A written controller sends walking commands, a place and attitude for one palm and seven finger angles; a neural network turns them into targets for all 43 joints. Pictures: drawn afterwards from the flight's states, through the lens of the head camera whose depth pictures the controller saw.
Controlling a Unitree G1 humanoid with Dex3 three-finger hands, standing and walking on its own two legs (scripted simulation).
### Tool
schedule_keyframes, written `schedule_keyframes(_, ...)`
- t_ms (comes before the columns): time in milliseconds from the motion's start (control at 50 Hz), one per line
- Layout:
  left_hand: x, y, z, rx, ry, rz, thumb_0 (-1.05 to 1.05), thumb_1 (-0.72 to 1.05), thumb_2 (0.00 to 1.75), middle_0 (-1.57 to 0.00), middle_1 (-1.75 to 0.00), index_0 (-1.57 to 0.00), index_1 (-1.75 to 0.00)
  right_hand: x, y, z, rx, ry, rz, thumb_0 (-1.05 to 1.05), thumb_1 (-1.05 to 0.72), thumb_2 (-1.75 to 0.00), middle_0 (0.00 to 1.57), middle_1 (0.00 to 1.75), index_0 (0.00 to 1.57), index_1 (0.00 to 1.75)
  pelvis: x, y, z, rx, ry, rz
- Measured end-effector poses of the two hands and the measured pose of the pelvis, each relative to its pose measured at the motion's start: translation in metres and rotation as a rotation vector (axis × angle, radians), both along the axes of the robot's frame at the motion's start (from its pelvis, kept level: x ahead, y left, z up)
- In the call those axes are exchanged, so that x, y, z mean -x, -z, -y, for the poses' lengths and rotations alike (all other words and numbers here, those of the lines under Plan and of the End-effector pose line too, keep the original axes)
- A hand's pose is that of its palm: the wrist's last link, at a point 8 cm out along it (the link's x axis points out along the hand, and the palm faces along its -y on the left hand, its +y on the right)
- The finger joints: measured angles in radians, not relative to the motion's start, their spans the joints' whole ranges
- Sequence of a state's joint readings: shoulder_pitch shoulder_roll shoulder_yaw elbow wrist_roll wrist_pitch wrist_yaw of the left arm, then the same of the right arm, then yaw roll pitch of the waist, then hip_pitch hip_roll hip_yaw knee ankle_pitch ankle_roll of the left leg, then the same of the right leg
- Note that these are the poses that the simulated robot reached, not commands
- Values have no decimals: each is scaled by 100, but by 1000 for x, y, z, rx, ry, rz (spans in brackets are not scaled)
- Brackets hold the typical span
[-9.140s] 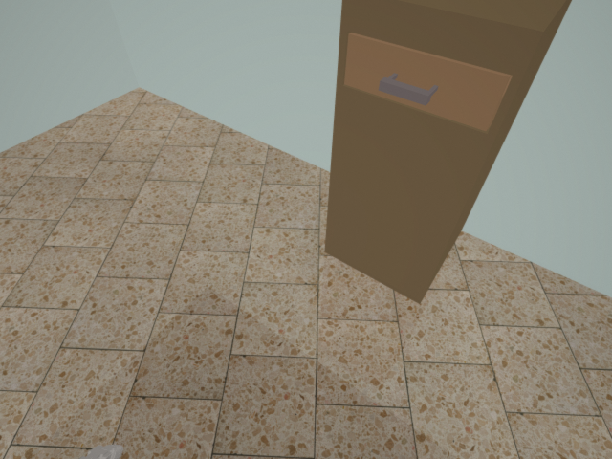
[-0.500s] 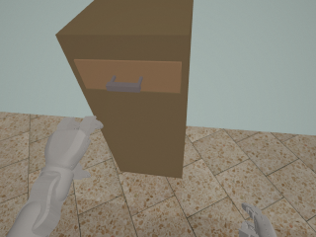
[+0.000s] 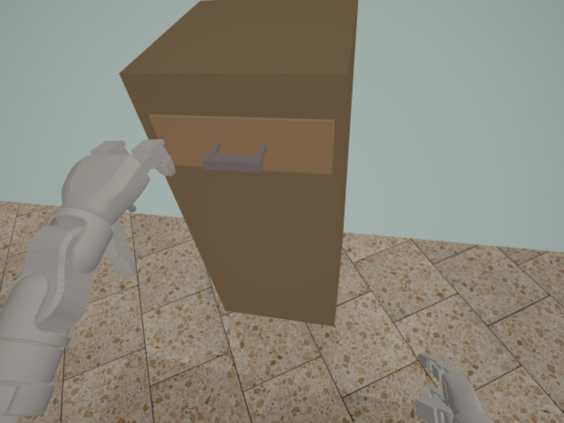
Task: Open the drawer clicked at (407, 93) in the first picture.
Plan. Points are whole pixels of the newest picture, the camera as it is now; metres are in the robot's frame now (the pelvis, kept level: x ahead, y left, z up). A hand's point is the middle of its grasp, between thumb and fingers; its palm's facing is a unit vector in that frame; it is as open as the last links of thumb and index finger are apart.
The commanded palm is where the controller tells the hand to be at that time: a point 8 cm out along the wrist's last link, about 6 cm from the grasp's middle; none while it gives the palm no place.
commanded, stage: raise the hand with hooked fingers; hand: left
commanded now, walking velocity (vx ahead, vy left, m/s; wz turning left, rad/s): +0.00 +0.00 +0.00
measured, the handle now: (236, 155) +0.59 +0.20 +0.05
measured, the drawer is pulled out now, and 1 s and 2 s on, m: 0.00 0.00 0.00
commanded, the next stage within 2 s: move the hooked fingers above the handle in 0.30 s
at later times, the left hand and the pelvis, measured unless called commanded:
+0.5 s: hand (141, 227) +0.30 +0.24 +0.15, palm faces +0.06 -0.04 -1.00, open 13.9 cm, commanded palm +0.29 +0.23 +0.21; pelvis -0.02 -0.01 +0.00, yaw +0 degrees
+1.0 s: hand (188, 193) +0.39 +0.21 +0.13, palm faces +0.00 -0.03 -1.00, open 13.9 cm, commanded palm +0.38 +0.22 +0.19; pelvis -0.01 +0.00 +0.00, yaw -1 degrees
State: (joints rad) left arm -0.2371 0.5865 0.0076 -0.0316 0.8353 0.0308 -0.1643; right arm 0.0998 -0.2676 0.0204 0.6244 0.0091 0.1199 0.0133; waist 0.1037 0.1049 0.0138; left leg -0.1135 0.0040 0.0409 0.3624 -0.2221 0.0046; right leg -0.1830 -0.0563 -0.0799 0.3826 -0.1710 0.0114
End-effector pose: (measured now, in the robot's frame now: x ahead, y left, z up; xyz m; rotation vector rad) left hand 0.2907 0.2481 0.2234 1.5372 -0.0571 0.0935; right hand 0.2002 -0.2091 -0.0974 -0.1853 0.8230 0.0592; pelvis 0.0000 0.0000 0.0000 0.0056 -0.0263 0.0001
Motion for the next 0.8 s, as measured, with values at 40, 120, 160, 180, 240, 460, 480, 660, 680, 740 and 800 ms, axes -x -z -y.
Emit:
schedule_keyframes(40, 0, 2, 0, 8, 4, -20, 0, -49, 30, -32, -120, -31, -120, 6, 2, 4, 2, 9, -11, 1, -91, -90, 20, 30, 20, 30, 1, 0, 0, -1, 3, -3)
schedule_keyframes(120, 4, 14, 8, 14, 46, -57, 0, -49, 30, -32, -120, -31, -120, 17, 4, 14, 15, 25, -29, 1, -91, -90, 20, 30, 20, 30, 4, 0, 0, -3, 8, -6)
schedule_keyframes(160, 7, 18, 13, 15, 77, -57, 0, -49, 30, -32, -120, -31, -120, 22, 5, 17, 26, 31, -38, 1, -91, -90, 20, 30, 20, 30, 5, 1, 1, -3, 9, -7)
schedule_keyframes(180, 10, 19, 15, 15, 91, -50, 0, -49, 30, -32, -120, -31, -120, 25, 6, 19, 30, 33, -42, 1, -91, -90, 20, 30, 20, 30, 5, 1, 1, -3, 9, -7)
schedule_keyframes(240, 14, 19, 17, 15, 107, -16, 0, -49, 30, -32, -120, -32, -120, 30, 8, 22, 37, 37, -54, 1, -91, -90, 20, 30, 20, 30, 7, 1, 2, -4, 7, -6)
schedule_keyframes(460, 14, 15, 9, 8, 14, -10, 0, -49, 30, -32, -120, -31, -120, 26, 7, 15, 10, 33, -29, 1, -91, -90, 20, 30, 20, 30, 15, 1, 6, -7, 3, 1)
schedule_keyframes(480, 13, 17, 10, 5, 16, -24, 0, -49, 30, -32, -120, -31, -120, 25, 6, 14, 8, 32, -22, 1, -91, -90, 20, 30, 20, 30, 16, 1, 6, -7, 2, 2)
schedule_keyframes(660, -13, 29, 18, -5, 77, -75, 0, -49, 30, -33, -120, -32, -120, 29, 4, 17, 31, 47, -16, 1, -91, -90, 20, 30, 20, 30, 18, 1, 9, -5, -8, -15)
schedule_keyframes(680, -17, 29, 18, -4, 80, -70, 0, -49, 30, -33, -120, -32, -120, 31, 5, 19, 35, 54, -24, 1, -91, -90, 20, 30, 20, 30, 18, 1, 9, -5, -7, -19)
schedule_keyframes(740, -30, 28, 19, -4, 76, -63, 0, -49, 30, -33, -120, -32, -120, 40, 9, 25, 46, 75, -56, 1, -91, -90, 20, 30, 20, 30, 17, 2, 9, -5, -6, -30)
schedule_keyframes(800, -43, 29, 20, -11, 73, -68, 0, -49, 30, -32, -120, -32, -120, 51, 14, 32, 56, 98, -95, 1, -91, -90, 20, 30, 20, 30, 15, 2, 8, -5, -2, -43)
